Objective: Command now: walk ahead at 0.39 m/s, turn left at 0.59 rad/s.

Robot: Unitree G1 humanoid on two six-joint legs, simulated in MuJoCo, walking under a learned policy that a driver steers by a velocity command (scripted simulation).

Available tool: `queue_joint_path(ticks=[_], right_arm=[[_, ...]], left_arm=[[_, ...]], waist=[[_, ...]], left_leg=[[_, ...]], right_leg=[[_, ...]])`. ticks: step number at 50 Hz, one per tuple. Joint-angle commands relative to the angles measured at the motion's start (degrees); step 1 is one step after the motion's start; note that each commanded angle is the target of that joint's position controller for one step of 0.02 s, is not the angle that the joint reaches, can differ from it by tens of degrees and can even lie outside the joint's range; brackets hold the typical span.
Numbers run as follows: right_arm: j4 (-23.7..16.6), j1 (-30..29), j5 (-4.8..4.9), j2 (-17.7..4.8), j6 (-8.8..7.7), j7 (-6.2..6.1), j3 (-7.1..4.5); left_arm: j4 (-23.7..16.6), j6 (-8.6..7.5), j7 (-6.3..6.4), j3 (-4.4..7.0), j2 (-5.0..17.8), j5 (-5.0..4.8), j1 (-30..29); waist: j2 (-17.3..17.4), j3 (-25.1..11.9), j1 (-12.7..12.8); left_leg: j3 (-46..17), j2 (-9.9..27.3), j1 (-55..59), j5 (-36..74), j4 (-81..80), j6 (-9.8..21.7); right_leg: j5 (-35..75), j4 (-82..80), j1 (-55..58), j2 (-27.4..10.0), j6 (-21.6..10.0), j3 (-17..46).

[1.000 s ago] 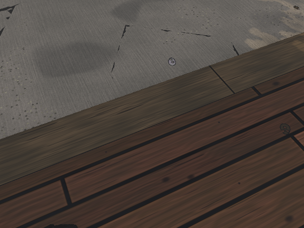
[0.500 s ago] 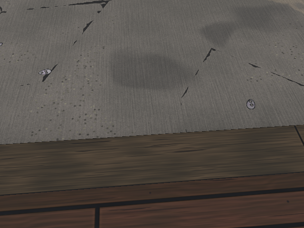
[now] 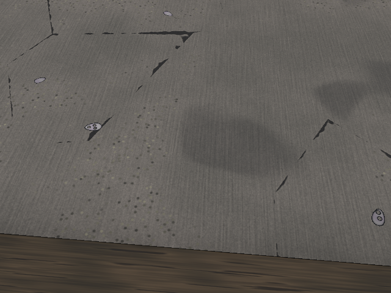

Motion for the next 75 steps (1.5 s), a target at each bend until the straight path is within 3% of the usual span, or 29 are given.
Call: queue_joint_path(ticks=[1, 2, 3, 4, 5, 6, 9, 14, 16, 18, 22, 28, 33, 37, 40, 41, 42, 43, 46, 54, 57, 62, 65, 66, 67, 68, 69, 71, 75], right_arm=[[-3.3, -2.7, 0.72, -12.3, -0.06, -1.08, -3.31], [-4.1, -3.3, 0.73, -10.0, -0.26, -1.23, -2.32], [-6.7, 2.7, 0.38, -1.9, -1.16, -1.63, -0.02], [-6.4, 7.6, 0.95, -1.0, -1.61, -1.88, 0.38], [-7.3, -0.9, 1.26, -5.6, -0.64, -2.06, -1.19], [-7.0, -2.4, 1.41, -6.2, 0.26, -3.63, -1.5], [-6.7, -3.1, -1.17, -3.3, 1.39, -4.83, -0.09], [-3.5, 1.0, 3.88, -4.7, 1.83, -0.06, 0.71], [-5.4, 0.3, 3.2, -10.3, 0.73, -2.42, -0.65], [-11.1, -11.7, 3.32, -17.1, -0.13, -4.11, -2.22], [-12.5, -14.0, 3.51, -12.9, 1.31, -7.35, -2.34], [-17.0, -20.3, 1.8, -10.2, 3.21, -9.26, -1.11], [-13.9, -16.8, -0.58, -9.5, 2.67, -8.75, -0.42], [-10.3, -11.3, 2.97, -9.8, 3.2, -6.46, 0.13], [-11.6, -10.4, 4.19, -13.7, 2.23, -6.54, -1.06], [-13.5, -7.9, 3.84, -18.4, 1.39, -7.89, -2.34], [-15.2, -9.7, 1.67, -21.3, 0.39, -8.41, -3.28], [-14.0, -10.7, 0.99, -17.1, 0.0, -8.9, -2.7], [-17.4, -21.4, 3.1, -10.6, -0.05, -8.25, -0.69], [-15.6, -8.7, 1.57, -14.5, 1.69, -9.02, -3.95], [-16.1, -10.2, 1.09, -15.1, 1.48, -8.46, -4.99], [-17.0, -15.4, 0.62, -14.8, 1.69, -8.76, -5.28], [-14.6, -16.7, 1.34, -12.2, 3.23, -7.83, -3.68], [-13.8, -13.7, 1.1, -8.6, 3.7, -7.24, -2.55], [-16.4, -9.7, 0.95, -4.2, 3.21, -7.29, -1.03], [-15.6, -12.2, 0.31, -8.2, 1.86, -7.2, -1.7], [-14.7, -14.7, 0.03, -9.3, 1.45, -7.16, -1.82], [-12.0, -12.4, 0.08, -11.9, 1.71, -7.68, -2.86], [-8.6, -6.9, 1.78, -9.7, 2.7, -5.28, -1.99]], left_arm=[[-4.4, -3.07, 1.35, 2.76, 10.0, -2.79, -3.3], [-2.3, -4.17, 1.77, 3.53, 12.4, -3.93, 5.4], [-0.9, -4.91, 2.22, 4.56, 16.9, -3.07, 16.8], [1.3, -3.75, 1.66, 4.35, 14.6, -0.75, 25.0], [1.9, -3.85, 2.0, 5.18, 14.2, 0.49, 23.7], [-0.6, -3.66, 2.38, 5.4, 13.4, -1.2, 13.9], [-4.2, -2.76, 2.3, 3.28, 5.0, -2.51, 4.2], [-5.1, -3.5, -2.44, 6.22, 11.6, -2.3, -5.0], [-3.6, -3.49, -4.19, 5.41, 7.6, -2.26, -0.7], [-2.6, -3.51, -2.38, 5.87, 6.5, -3.02, 12.2], [-6.7, -3.2, 0.86, 7.1, 11.0, -2.96, 6.1], [-7.5, -4.66, 0.18, 9.97, 16.8, -2.52, 14.9], [-8.0, -3.86, 1.04, 8.94, 12.2, -2.0, 11.4], [-11.7, -1.89, -1.35, 9.77, 15.9, -0.68, 5.0], [-10.5, -0.53, -2.88, 8.31, 12.4, -0.37, 9.1], [-11.1, -0.31, -2.6, 6.56, 6.8, -0.51, 13.3], [-12.9, -1.56, -1.94, 6.07, 5.8, 0.36, 13.1], [-10.8, -1.39, -1.34, 7.1, 10.6, 0.53, 11.1], [-8.1, -0.73, 0.73, 8.15, 12.8, 1.02, 14.6], [-9.5, 1.06, -3.06, 5.47, 8.2, -0.75, 10.2], [-9.4, 1.69, -3.28, 5.17, 8.7, 0.2, 10.8], [-8.8, 0.78, -3.77, 6.23, 10.3, -1.32, 10.2], [-8.9, -0.76, -4.18, 7.18, 10.5, -3.62, 11.2], [-9.8, -1.14, -3.81, 7.92, 12.5, -3.77, 12.6], [-11.2, -1.65, -2.37, 9.55, 19.2, -4.8, 15.7], [-10.8, -2.92, -1.23, 10.53, 19.8, -2.65, 17.6], [-9.9, -4.09, -0.24, 10.52, 18.4, -1.52, 16.8], [-10.9, -3.96, -0.22, 8.52, 12.8, -3.04, 12.4], [-15.3, -3.06, -1.12, 7.48, 11.4, -3.05, 2.5]], waist=[[4.3, -0.6, 4.7], [2.2, -8.9, 8.1], [-10.1, -24.3, 7.9], [-15.6, -33.3, 9.8], [-4.5, -16.0, 11.0], [-3.5, -7.2, 6.9], [-5.1, -5.9, 1.2], [-2.7, -5.7, -2.9], [-0.6, -7.0, -2.7], [6.2, -8.3, 6.0], [5.2, -4.7, 3.6], [-6.6, -5.9, 8.2], [-2.1, -5.5, 4.7], [-3.4, -5.3, 2.5], [-2.1, -6.0, 3.2], [7.5, -11.6, 3.5], [14.1, -7.4, 3.8], [6.1, -5.0, 3.1], [8.2, -2.5, 8.3], [5.8, -1.4, 0.7], [7.1, -1.3, 1.3], [7.7, -2.2, 3.5], [5.5, -4.1, 6.0], [0.6, -7.6, 5.8], [-10.4, -12.4, 4.3], [-5.5, -7.0, 7.6], [-6.1, -4.2, 7.8], [-6.2, -4.2, 5.0], [-4.2, -3.3, -0.1]], left_leg=[[-10.2, 12.0, -2.8, 41.8, 2.5, 4.8], [-7.0, 7.0, -7.0, 44.3, 10.9, 0.4], [-2.1, -2.7, -20.5, 22.8, 26.9, -5.0], [1.5, -6.5, -32.8, -19.9, 44.9, -7.1], [1.8, 0.3, -38.4, -16.8, 53.1, -6.2], [4.2, 5.0, -35.9, -12.6, 52.0, -5.8], [6.9, 10.2, -24.3, -12.0, 40.6, -8.2], [14.3, 7.3, -6.1, 17.9, 10.1, -12.1], [11.4, 10.1, -3.0, 28.7, 8.9, -5.9], [1.7, 22.6, -7.8, 35.2, 1.9, 10.4], [4.2, 19.6, -8.5, 8.5, 0.4, 5.9], [12.5, 6.4, -27.0, -11.2, 20.8, -6.5], [6.8, 9.8, -29.8, -12.4, 29.4, -8.8], [11.6, 4.1, -12.5, 5.8, 10.1, -7.4], [10.0, 8.8, -1.5, 24.7, -2.8, 0.3], [-2.2, 22.1, 7.5, 43.3, -4.5, 12.7], [-18.0, 36.3, 7.1, 46.1, -9.6, 25.2], [-12.9, 34.0, 2.7, 37.2, -12.0, 20.8], [4.2, 22.9, -6.8, 32.9, -12.6, 10.5], [11.4, 25.4, 7.5, 31.2, -12.1, 12.5], [12.7, 27.0, 5.7, 31.1, -12.2, 12.6], [14.1, 26.9, 3.1, 22.9, -10.9, 8.7], [16.6, 23.4, -5.1, 15.4, -4.8, 3.4], [20.9, 19.1, -9.5, 9.7, 1.4, -1.0], [24.7, 11.1, -20.4, -6.8, 13.9, -7.3], [16.8, 9.6, -29.9, -15.8, 20.2, -8.1], [13.1, 11.0, -32.5, -14.6, 25.3, -7.8], [11.3, 11.5, -30.3, -10.7, 30.6, -8.4], [11.1, 11.4, -19.4, 2.7, 31.2, -9.2]], right_leg=[[7.1, -7.4, 13.1, 3.4, -4.2, -3.0], [17.7, -4.5, 29.4, 0.0, -9.3, -2.1], [44.3, -0.6, 55.2, -15.3, -24.4, 12.7], [44.2, -6.1, 68.1, -28.8, -33.9, 31.7], [32.6, -9.7, 52.5, -25.8, -25.1, 25.8], [26.2, -12.3, 37.2, -22.3, -20.1, 15.2], [30.7, -17.4, 21.9, -13.8, -15.8, 3.8], [21.8, -9.2, 7.9, -4.6, -12.6, -3.7], [12.8, -5.9, 6.4, -6.3, -11.1, 2.2], [-8.6, -2.2, 12.7, 1.4, -4.8, -3.7], [-5.6, -2.8, 10.7, 0.5, -9.8, -1.5], [21.2, -14.0, 33.5, -12.9, -25.2, 22.5], [25.9, -13.9, 30.5, -11.0, -18.9, 17.4], [16.2, -13.5, 19.5, -5.7, -17.0, 15.2], [0.0, -8.8, 14.3, -3.9, -13.3, 18.1], [-18.5, 1.1, 8.9, 3.6, -6.6, 12.5], [-34.5, 12.8, -3.3, 8.9, -0.4, 5.7], [-33.9, 24.8, -2.8, 3.9, 0.4, 5.8], [-24.2, 36.5, 2.2, 3.4, 2.1, 2.9], [-18.0, 17.6, -2.3, -1.8, 3.9, -0.7], [-20.1, 10.3, 3.2, -1.9, 0.9, -2.9], [-14.7, 0.7, 10.8, -0.1, -2.6, -2.7], [3.3, -13.3, 24.7, 3.5, -7.5, -4.1], [16.9, -12.5, 32.9, -0.9, -11.5, 0.8], [37.8, -11.7, 42.6, -15.0, -24.2, 18.3], [26.7, -13.1, 41.2, -18.2, -26.0, 21.5], [19.7, -14.5, 37.8, -15.7, -22.8, 17.4], [18.8, -15.5, 32.7, -12.8, -18.7, 12.7], [19.6, -15.5, 18.9, -8.3, -14.6, 5.3]])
